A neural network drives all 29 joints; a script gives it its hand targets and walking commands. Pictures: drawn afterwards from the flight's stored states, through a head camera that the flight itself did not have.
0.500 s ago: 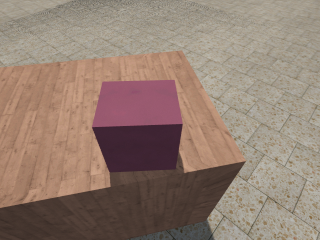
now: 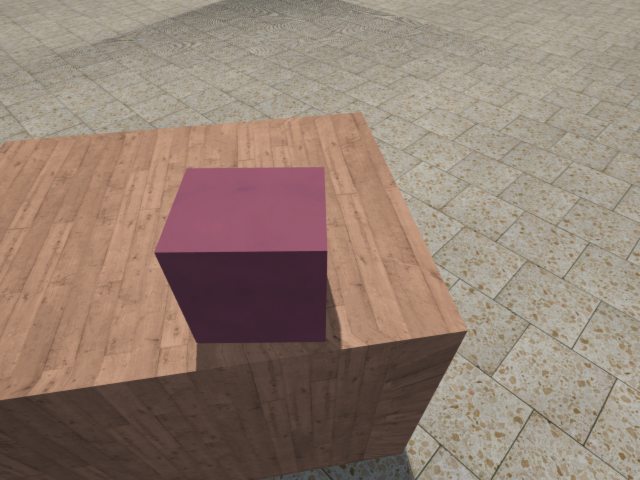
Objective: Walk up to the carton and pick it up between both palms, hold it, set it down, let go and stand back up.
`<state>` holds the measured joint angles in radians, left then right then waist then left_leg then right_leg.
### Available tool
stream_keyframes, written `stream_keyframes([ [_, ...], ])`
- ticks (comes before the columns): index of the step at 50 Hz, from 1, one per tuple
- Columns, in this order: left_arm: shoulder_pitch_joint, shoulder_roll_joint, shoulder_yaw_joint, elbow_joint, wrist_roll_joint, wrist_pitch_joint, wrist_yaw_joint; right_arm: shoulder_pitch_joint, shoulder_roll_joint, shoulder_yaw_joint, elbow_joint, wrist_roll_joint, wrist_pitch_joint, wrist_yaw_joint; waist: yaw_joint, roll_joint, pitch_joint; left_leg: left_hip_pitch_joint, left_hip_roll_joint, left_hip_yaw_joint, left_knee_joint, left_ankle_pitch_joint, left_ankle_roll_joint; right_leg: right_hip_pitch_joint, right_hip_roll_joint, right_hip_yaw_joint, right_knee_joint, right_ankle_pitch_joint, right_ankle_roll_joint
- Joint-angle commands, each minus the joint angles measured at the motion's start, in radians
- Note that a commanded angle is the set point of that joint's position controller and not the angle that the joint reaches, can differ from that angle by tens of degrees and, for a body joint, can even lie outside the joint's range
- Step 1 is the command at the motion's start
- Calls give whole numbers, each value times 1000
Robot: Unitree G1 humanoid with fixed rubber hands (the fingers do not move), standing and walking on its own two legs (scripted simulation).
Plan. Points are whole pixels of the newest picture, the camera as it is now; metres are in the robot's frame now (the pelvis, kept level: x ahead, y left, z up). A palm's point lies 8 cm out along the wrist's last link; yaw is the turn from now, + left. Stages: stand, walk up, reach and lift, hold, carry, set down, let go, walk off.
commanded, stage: walk up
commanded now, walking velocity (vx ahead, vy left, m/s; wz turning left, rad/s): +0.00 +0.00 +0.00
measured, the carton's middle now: (258, 258) +0.45 +0.12 +0.03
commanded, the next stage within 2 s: stand in 1.44 s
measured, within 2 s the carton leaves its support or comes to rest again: neither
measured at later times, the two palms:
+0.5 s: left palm out of the picture -0.04 +0.31 -0.16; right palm out of the picture +0.04 -0.13 -0.13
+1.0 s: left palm out of the picture +0.01 +0.29 -0.15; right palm out of the picture +0.00 -0.12 -0.15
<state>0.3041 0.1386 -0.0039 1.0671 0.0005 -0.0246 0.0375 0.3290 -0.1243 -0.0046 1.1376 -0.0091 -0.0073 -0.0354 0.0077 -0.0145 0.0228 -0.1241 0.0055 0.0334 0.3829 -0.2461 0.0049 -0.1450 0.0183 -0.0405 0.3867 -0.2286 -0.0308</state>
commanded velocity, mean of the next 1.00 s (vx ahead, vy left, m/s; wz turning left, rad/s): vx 0.03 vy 0.03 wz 0.00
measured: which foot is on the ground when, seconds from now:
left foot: down 0.00-0.12, up 0.14-0.36, down 0.38-1.00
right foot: down 0.00-0.40, up 0.42-0.64, down 0.66-1.00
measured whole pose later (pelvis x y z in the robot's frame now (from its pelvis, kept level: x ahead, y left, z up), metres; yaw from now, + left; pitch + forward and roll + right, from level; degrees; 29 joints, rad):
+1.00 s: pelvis +0.04 +0.09 +0.00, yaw +0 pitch -1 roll +0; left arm 0.33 0.11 -0.01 1.13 0.01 -0.02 0.04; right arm 0.32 -0.13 0.00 1.14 -0.01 -0.01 -0.03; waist -0.01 0.00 0.04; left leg -0.17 0.01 0.06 0.39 -0.19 0.01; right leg -0.10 -0.01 -0.04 0.37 -0.25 -0.01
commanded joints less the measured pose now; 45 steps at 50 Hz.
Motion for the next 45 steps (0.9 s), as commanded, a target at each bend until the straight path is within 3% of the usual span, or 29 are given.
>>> stream_keyframes([
  [1, 82, 71, 15, 9, 9, 7, -4, 83, -59, -2, 5, 2, -7, -6, -5, 83, 80, -47, 93, -90, -80, 182, 24, -11, -111, 98, -56, 149, -20],
  [4, 84, 65, 11, 23, 8, 5, -4, 76, -70, -4, 5, 4, -7, -5, -5, 36, 80, -34, 93, -92, -82, 156, 29, -24, -108, 97, -65, 127, -13],
  [5, 91, 221, 63, -43, 43, 7, 20, 24, -251, -70, -9, 4, 22, -9, 73, 157, 111, -228, 40, 3, 116, 82, -14, 60, -274, 225, -17, 193, -50],
  [6, 292, 303, 94, 35, 27, 20, 21, -8, -174, -55, -44, -3, 28, 17, 121, -13, -34, -378, -21, 63, 295, -338, -16, 211, -398, 464, -176, -611, -140],
  [7, 279, 338, 112, 49, 27, 36, 29, -67, -160, -57, -105, -33, 36, 35, 113, -169, 78, -509, 38, 22, 538, -288, -22, 87, -539, 656, -293, -795, -188],
  [8, 206, 287, 107, 31, 34, 37, 23, -105, -118, -49, -142, -50, 36, 48, 82, -177, 173, -517, 81, -21, 606, -204, -28, -53, -544, 632, -337, -732, -188],
  [9, 62, 196, 81, -37, 41, 22, 33, -125, -120, -57, -134, -16, 33, 31, 49, -86, 263, -472, 75, -59, 625, -145, -39, -172, -468, 434, -259, -113, -167],
  [10, 22, 150, 71, -51, 40, 6, 33, -86, -108, -64, -121, -3, 29, 25, 16, -44, 194, -430, 64, -72, 643, -128, -48, -132, -394, 290, -171, 205, -135],
  [11, 128, 143, 78, 6, 25, 1, 16, 47, -74, -55, -82, -40, 24, 51, -13, -46, -16, -388, 63, -51, 637, -100, -38, -27, -309, 236, -220, -292, -49],
  [12, 109, 202, 92, 4, 14, 9, 17, 98, -61, -56, -84, -52, 28, 67, -27, -154, -2, -324, 40, -4, 641, -87, -55, -120, -315, 230, -255, -417, -32],
  [13, -15, 51, 32, 7, -5, 6, 25, 13, 15, -25, -125, -1, 11, 63, -73, -295, 94, -154, 65, -56, 315, -46, -24, -254, -123, 51, -159, -73, -33],
  [14, 42, 24, 28, 28, 0, 4, 20, -76, -19, -31, -153, 7, -8, 49, -27, -272, 75, -197, 9, 23, 167, -39, -33, -104, -75, -9, -62, 184, -33],
  [15, 84, 62, 35, 48, 12, 9, 21, -67, -44, -37, -133, 12, -9, 31, -12, -220, 43, -191, -52, 115, 110, 7, -51, -40, -76, -33, -33, 248, -56],
  [16, 100, 141, 50, 41, 28, 16, 17, 27, -73, -45, -98, 14, -4, 17, -17, -243, 18, -83, -65, 136, 39, 61, -50, -75, -122, 1, 10, 247, -77],
  [17, 133, 159, 54, 38, 37, 16, 10, 71, -116, -52, -79, 10, -4, 6, -12, -204, 7, 57, -28, 79, -18, 157, -46, -171, -163, 64, 41, 230, -61],
  [18, 187, 130, 46, 53, 32, 11, -3, 96, -146, -56, -78, -1, -11, 1, -11, -88, -21, 169, 46, 1, -25, 214, -50, -251, -144, 66, 61, 95, -20],
  [19, 192, 87, 34, 37, 27, 16, -8, 135, -186, -56, -85, -10, -18, 2, -23, 94, -47, 159, 229, -200, -79, 228, -48, -275, -86, 16, 140, -172, 33],
  [20, 192, 43, 26, 24, 2, 35, -1, 91, -209, -44, -93, -3, -10, 5, -11, 240, -27, -46, 322, -313, -171, 27, 32, -185, -70, 12, 147, -278, 51],
  [21, 162, 76, 34, 16, -1, 50, 2, 4, -209, -48, -105, -9, 4, 9, -5, 300, 50, -199, 301, -347, -234, -196, 75, -110, -76, 21, 188, -247, 43],
  [23, 138, 77, 34, 26, 6, 54, -9, -45, -144, -27, -120, -16, -3, 13, 8, 197, 113, -160, 207, -238, -220, -97, 45, -151, -56, 24, 193, -179, 37],
  [25, 191, 61, 30, 50, 12, 49, -15, -17, -143, -22, -105, -8, -13, 5, 18, 225, 51, -104, 194, -194, -189, 30, 58, -126, -53, 25, 233, -172, 30],
  [27, 198, 51, 25, 54, 15, 39, -10, -13, -110, -15, -92, 0, -21, 3, 21, 198, -1, -53, 192, -168, -149, 153, 84, -118, -47, 21, 233, -175, 29],
  [29, 162, 47, 20, 43, 10, 30, -4, -26, -95, -8, -85, 0, -20, -1, 23, 181, 1, -63, 180, -146, -121, 170, 96, -80, -51, 20, 126, -102, 26],
  [32, 157, 65, 15, 46, 15, 13, 3, -3, -106, -14, -69, 6, -11, 0, 13, 117, -9, -105, 149, -128, -78, 150, 61, 51, -96, 57, -35, 127, 24],
  [33, 161, 84, 16, 44, 21, 9, 4, 13, -103, -15, -66, 8, -9, 3, 0, 88, -4, -141, 138, -126, -74, 87, 51, 75, -131, 93, -50, 131, 15],
  [34, 143, 97, 17, 53, 12, 8, 1, 31, -68, -12, -62, 14, -8, 7, -28, -1, 48, -131, 96, -93, -95, 64, 42, -4, -133, 94, -38, 103, 4],
  [35, 119, 77, 14, 60, 9, 10, -4, 32, -48, -5, -53, 11, -8, 7, -25, -81, 91, -72, 92, -80, -85, 81, 35, -91, -119, 92, -61, 46, 5],
  [39, 117, 39, 4, 58, 10, -3, 2, 51, -89, -17, -31, 3, -11, 9, -19, -63, 66, -51, 95, -76, -49, 180, 35, -32, -125, 85, -81, 117, 7],
  [45, 116, 51, 10, 61, 7, -4, 2, 49, -74, -10, -14, 3, -15, 5, -11, 6, 47, -51, 92, -68, -52, 177, 23, -1, -124, 82, -79, 117, -2],
])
